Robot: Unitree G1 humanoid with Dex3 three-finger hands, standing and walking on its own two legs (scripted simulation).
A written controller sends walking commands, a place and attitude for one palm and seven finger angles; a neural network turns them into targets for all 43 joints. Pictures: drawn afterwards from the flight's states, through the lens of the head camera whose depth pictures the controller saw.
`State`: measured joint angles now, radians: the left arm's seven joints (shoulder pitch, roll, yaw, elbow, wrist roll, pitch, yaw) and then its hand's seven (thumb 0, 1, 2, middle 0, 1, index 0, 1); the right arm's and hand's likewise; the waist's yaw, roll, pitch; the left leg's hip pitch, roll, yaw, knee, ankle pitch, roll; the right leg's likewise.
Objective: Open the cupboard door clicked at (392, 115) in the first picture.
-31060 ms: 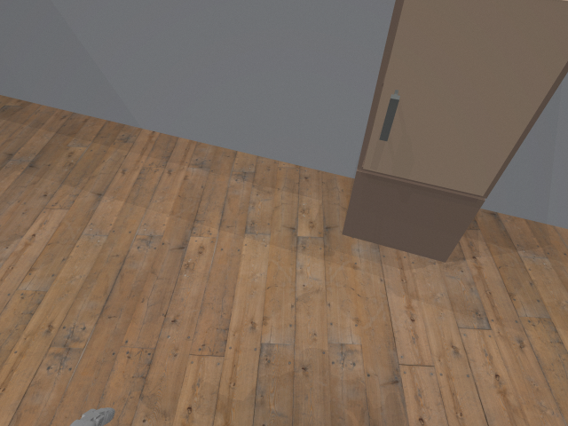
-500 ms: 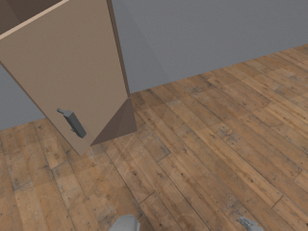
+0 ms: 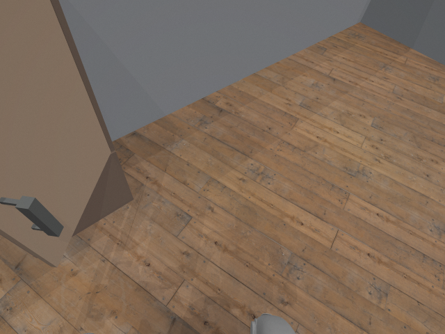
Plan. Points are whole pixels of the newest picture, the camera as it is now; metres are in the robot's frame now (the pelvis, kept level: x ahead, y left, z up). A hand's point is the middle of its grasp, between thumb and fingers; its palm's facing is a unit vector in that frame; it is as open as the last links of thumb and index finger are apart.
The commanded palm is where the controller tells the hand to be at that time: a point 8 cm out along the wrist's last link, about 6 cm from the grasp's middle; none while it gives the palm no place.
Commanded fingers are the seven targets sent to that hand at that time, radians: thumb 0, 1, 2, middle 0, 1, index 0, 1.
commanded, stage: walk to a spot facing it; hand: left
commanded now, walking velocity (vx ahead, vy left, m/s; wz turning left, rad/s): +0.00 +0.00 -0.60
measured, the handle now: (32, 216) +0.32 +0.43 -0.10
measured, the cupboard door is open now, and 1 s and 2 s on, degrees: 43 43 43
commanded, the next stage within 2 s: turn to face it in 1.84 s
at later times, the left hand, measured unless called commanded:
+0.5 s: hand (166, 329) +0.14 +0.11 -0.15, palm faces -0.25 -0.94 -0.23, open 7.4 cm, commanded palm none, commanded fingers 0.00 0.90 0.90 -0.20 -0.30 -0.20 -0.30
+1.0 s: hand (214, 217) +0.40 +0.04 -0.17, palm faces -0.57 -0.80 -0.19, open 7.4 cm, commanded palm none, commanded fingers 0.00 0.90 0.90 -0.20 -0.30 -0.20 -0.30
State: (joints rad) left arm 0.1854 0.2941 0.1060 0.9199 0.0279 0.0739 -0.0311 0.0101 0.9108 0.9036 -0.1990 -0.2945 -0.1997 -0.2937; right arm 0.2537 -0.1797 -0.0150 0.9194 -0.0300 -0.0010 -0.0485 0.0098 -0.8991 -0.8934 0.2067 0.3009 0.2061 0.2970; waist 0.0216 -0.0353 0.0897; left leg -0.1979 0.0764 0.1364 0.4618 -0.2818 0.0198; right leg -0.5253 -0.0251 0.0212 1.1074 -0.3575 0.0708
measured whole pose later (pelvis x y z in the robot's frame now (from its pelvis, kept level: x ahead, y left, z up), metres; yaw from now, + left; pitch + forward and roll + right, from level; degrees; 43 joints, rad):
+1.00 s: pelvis +0.21 -0.08 +0.00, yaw -38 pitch +1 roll -1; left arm 0.18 0.24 0.10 0.93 0.04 0.03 -0.06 0.01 0.91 0.90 -0.20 -0.29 -0.20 -0.29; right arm 0.39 -0.17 -0.02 0.99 -0.03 -0.07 -0.03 0.01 -0.90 -0.89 0.20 0.30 0.20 0.30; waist 0.01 -0.03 0.07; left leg -0.03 0.07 0.25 0.36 -0.35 -0.01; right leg -0.67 -0.07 -0.06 1.04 -0.16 0.00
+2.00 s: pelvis +0.53 -0.42 +0.00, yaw -61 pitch +0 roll +0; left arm 0.22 0.18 0.09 0.98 0.03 0.01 -0.02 0.01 0.91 0.90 -0.20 -0.29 -0.20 -0.29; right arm 0.28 -0.20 -0.05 1.03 -0.03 -0.06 -0.04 0.00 -0.94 -0.89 0.20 0.30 0.20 0.30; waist 0.02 -0.01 0.07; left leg -0.15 0.08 0.26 0.45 -0.28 0.01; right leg -0.59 -0.10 -0.06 0.95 -0.22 0.01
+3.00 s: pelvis +0.53 -0.57 -0.01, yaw -29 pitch +1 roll +3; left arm 0.18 0.17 0.04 0.90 0.02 0.01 0.02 0.01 0.91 0.90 -0.20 -0.30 -0.20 -0.29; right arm 0.16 -0.28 -0.10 0.94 -0.02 0.07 0.01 0.01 -0.90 -0.89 0.20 0.30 0.20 0.30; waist -0.02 0.05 0.09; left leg -0.53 -0.02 0.00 1.15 -0.44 -0.06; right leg -0.26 -0.07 -0.12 0.54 -0.30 -0.03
